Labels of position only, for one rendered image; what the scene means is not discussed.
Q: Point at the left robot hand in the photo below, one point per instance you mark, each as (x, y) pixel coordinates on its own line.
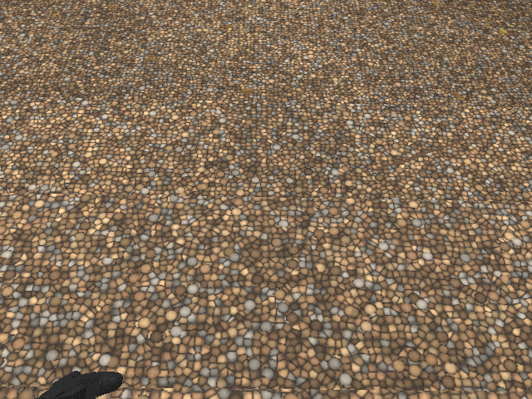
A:
(83, 386)

